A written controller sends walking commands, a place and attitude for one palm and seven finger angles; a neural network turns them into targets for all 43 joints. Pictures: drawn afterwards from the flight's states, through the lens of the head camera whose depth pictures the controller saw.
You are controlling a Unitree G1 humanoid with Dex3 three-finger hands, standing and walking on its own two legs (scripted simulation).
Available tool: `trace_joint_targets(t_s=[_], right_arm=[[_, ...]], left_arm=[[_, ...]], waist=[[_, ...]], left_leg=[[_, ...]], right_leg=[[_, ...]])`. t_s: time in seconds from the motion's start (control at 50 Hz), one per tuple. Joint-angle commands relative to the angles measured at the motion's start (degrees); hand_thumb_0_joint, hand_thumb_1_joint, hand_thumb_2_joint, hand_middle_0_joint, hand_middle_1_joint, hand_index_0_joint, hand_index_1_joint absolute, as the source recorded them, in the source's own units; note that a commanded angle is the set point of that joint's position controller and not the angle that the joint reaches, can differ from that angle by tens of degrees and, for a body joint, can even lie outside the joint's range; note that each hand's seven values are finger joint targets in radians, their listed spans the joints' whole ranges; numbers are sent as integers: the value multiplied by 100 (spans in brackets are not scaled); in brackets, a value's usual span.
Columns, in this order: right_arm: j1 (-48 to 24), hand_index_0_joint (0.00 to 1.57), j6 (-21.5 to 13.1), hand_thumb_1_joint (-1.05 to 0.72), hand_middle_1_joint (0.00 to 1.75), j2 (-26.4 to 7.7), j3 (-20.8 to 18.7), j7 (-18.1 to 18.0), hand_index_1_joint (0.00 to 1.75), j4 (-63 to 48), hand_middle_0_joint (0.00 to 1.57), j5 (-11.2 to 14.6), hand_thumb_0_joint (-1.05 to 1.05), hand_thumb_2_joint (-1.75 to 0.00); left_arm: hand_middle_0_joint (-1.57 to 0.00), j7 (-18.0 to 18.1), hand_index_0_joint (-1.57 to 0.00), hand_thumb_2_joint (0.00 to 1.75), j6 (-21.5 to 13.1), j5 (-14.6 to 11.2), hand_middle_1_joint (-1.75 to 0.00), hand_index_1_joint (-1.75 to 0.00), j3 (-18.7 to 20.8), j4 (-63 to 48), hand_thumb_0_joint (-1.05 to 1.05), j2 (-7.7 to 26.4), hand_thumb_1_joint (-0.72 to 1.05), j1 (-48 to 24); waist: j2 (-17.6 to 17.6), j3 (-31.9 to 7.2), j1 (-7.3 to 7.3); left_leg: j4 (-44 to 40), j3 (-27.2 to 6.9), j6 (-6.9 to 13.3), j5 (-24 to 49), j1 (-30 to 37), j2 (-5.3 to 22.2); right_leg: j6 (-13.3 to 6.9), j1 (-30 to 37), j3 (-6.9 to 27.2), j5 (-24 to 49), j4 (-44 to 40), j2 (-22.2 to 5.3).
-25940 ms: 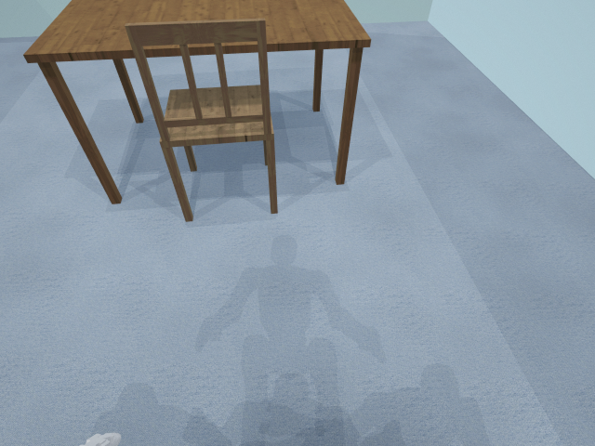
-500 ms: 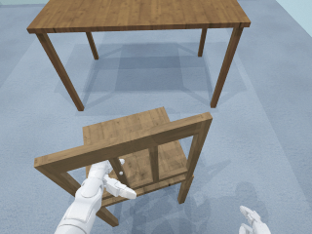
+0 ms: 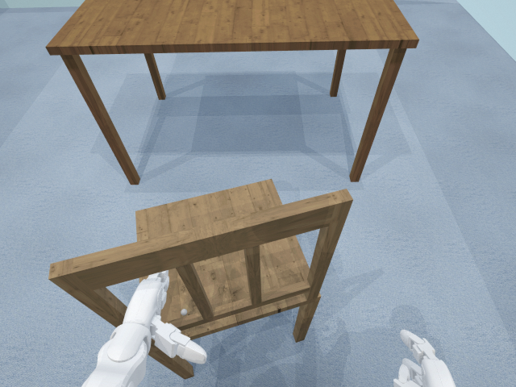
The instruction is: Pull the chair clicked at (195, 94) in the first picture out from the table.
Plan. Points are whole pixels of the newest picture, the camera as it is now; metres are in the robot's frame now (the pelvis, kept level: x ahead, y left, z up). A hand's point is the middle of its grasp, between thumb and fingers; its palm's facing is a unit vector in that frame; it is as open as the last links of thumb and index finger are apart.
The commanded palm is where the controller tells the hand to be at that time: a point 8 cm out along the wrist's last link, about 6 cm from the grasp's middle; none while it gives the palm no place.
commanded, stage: draw the fingers out of the gap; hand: left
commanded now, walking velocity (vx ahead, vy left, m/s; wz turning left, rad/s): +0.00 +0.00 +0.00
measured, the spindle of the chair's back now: (197, 291) +0.30 +0.11 -0.08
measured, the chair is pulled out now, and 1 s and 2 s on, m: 0.64 0.64 0.64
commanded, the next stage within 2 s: draw the hand back to the body in 0.54 s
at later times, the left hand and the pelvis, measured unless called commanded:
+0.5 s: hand (172, 367) +0.17 +0.13 -0.03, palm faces -0.10 -0.99 -0.14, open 17.5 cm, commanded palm +0.15 +0.18 -0.01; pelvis -0.01 +0.01 -0.01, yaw +1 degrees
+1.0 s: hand (145, 375) +0.15 +0.15 +0.02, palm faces -0.04 -1.00 -0.06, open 17.5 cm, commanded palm +0.12 +0.21 +0.06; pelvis -0.02 +0.00 -0.04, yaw +1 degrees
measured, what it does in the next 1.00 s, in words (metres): stands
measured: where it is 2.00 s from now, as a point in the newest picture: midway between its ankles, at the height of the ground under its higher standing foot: outside the picture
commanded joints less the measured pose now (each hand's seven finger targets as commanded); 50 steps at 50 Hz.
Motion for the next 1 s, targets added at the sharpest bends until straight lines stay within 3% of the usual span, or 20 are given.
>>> trace_joint_targets(t_s=[0.0, 0.06, 0.14, 0.22, 0.32, 0.34, 0.42, 0.46, 0.54, 0.6, 0.64, 0.66, 0.68, 0.72, 0.74, 0.82, 0.84, 0.9, 0.94, 0.98], right_arm=[[-326, 20, -406, -90, 30, -669, -250, -92, 30, -917, 20, -8, 0, -90], [-357, 20, -489, -90, 30, -652, -236, -129, 30, -949, 20, -12, 0, -90], [-414, 20, -527, -90, 30, -664, -223, -189, 30, -920, 20, -26, 0, -90], [-463, 20, -576, -90, 30, -604, -197, -181, 30, -1036, 20, -5, 0, -90], [-513, 20, -582, -90, 30, -580, -192, -203, 30, -1137, 20, -9, 0, -90], [-561, 20, -582, -90, 30, -571, -208, -214, 30, -1122, 20, -16, 0, -90], [-574, 20, -598, -90, 30, -491, -211, -204, 30, -1262, 20, -12, 0, -90], [-563, 20, -584, -90, 30, -484, -210, -215, 30, -1277, 20, -18, 0, -90], [-619, 20, -554, -90, 30, -447, -245, -243, 30, -1327, 20, -9, 0, -90], [-588, 20, -556, -90, 30, -399, -249, -249, 30, -1406, 20, -6, 0, -90], [-654, 20, -524, -90, 30, -399, -279, -276, 30, -1372, 20, -5, 0, -90], [-567, 20, -687, -90, 30, -319, -238, -276, 30, -1352, 20, -12, 0, -90], [-599, 20, -767, -90, 30, -336, -296, -267, 30, -1170, 20, -13, 0, -90], [-517, 20, -864, -90, 30, -302, -309, -197, 30, -1121, 20, 13, 0, -90], [-555, 20, -881, -90, 30, -286, -349, -158, 30, -1020, 20, 14, 0, -90], [-712, 20, -900, -90, 30, -226, -433, 63, 30, -868, 20, 41, 0, -90], [-793, 20, -858, -90, 30, -251, -474, 96, 30, -874, 20, 45, 0, -90], [-851, 20, -803, -90, 30, -283, -432, 33, 30, -1193, 20, 131, 0, -90], [-849, 20, -792, -90, 30, -251, -400, -36, 30, -1154, 20, 168, 0, -90], [-825, 20, -806, -90, 30, -202, -361, -94, 30, -1104, 20, 197, 0, -90]], left_arm=[[0, 78, 0, 20, -333, -34, 0, 0, 145, -1684, 0, 456, -55, -296], [0, 122, 0, 20, -401, -1, 0, 0, 121, -2081, 0, 505, -55, -40], [0, 103, 0, 20, -383, 17, 0, 0, 277, -2000, 0, 679, -55, 257], [0, -23, 0, 20, -332, -4, 0, 0, 21, -2261, 0, 431, -55, 663], [0, -64, 0, 20, -232, -1, 0, 0, 12, -2486, 0, 446, -55, 1015], [0, -41, 0, 20, -217, 4, 0, 0, 115, -2479, 0, 531, -55, 1201], [0, 1, 0, 20, -226, 71, 0, 0, -61, -2962, 0, 384, -55, 1691], [0, 53, 0, 20, -203, 126, 0, 0, -120, -3084, 0, 392, -55, 1774], [0, 80, 0, 20, -206, 180, 0, 0, -82, -3323, 0, 452, -55, 2197], [0, 82, 0, 20, -226, 194, 0, 0, -244, -3570, 0, 302, -55, 2545], [0, 101, 0, 20, -214, 224, 0, 0, -104, -3533, 0, 448, -55, 2744], [0, 30, 0, 20, -990, -608, 0, 0, -28, -4502, 0, -134, -55, 2151], [0, -12, 0, 20, -1333, -597, 0, 0, 217, -4113, 0, 172, -55, 2543], [0, -104, 0, 20, -1901, -725, 0, 0, 296, -4380, 0, 164, -55, 2627], [0, -116, 0, 20, -2127, -712, 0, 0, 438, -4281, 0, 291, -55, 2658], [0, -501, 0, 20, -3244, -677, 0, 0, 286, -3957, 0, 150, -55, 2567], [0, -599, 0, 20, -3279, -663, 0, 0, 479, -3681, 0, 292, -55, 2764], [0, -734, 0, 20, -3225, -905, 0, 0, 869, -4767, 0, 781, -55, 2510], [0, -670, 0, 20, -3029, -1034, 0, 0, 1167, -4899, 0, 921, -55, 2606], [0, -623, 0, 20, -2862, -1210, 0, 0, 1227, -4973, 0, 808, -55, 2576]], waist=[[-423, -1234, -19], [-261, -1245, -3], [-416, -1032, 6], [-286, -1075, 4], [-381, -945, 0], [-401, -945, 55], [-192, -974, 83], [-324, -927, 38], [-217, -852, 85], [-232, -915, 88], [-306, -823, 115], [-612, -809, 55], [-459, -940, 177], [-92, -1106, 219], [-25, -994, 254], [-152, -807, 188], [-164, -885, 248], [159, -1490, 334], [188, -1601, 359], [-30, -1412, 292]], left_leg=[[-344, 2, 344, 1567, 296, -240], [-302, -38, 348, 1498, 301, -254], [-209, -79, 362, 1240, 49, -276], [-161, -97, 353, 1175, 60, -288], [-104, -138, 353, 975, -80, -291], [-90, -145, 357, 1022, -136, -295], [-50, -162, 338, 1010, -132, -301], [-23, -193, 354, 1024, -177, -298], [53, -188, 351, 907, -296, -304], [120, -189, 359, 949, -309, -313], [156, -201, 356, 889, -446, -309], [385, -242, 303, 932, -522, -365], [482, -205, 290, 895, -555, -353], [532, -224, 260, 1040, -531, -346], [599, -242, 245, 1072, -641, -321], [958, -243, 201, 728, -1183, -269], [958, -224, 217, 626, -1263, -255], [762, -144, 266, 453, -923, -277], [661, -168, 276, 586, -769, -266], [565, -204, 272, 613, -728, -254]], right_leg=[[7, 851, 69, 1927, -473, 102], [-9, 748, 73, 1729, -425, 93], [-3, 611, 81, 1438, -407, 97], [-1, 514, 57, 1294, -349, 85], [8, 358, 39, 1022, -322, 94], [-14, 421, 38, 1049, -316, 92], [-30, 304, 2, 956, -210, 87], [-28, 252, -6, 964, -183, 95], [-52, 143, -3, 788, -134, 98], [-40, 84, -7, 843, -63, 104], [-57, 59, -14, 757, -46, 107], [-39, -190, -126, 850, 57, 185], [-65, -163, -55, 788, 151, 188], [-87, -238, -62, 835, 332, 187], [-105, -327, -51, 839, 405, 197], [-96, -879, 20, 456, 758, 203], [-114, -758, 89, 345, 712, 183], [-107, -232, 253, 97, 465, 136], [-104, -32, 209, 228, 367, 157], [-64, 24, 160, 302, 225, 166]])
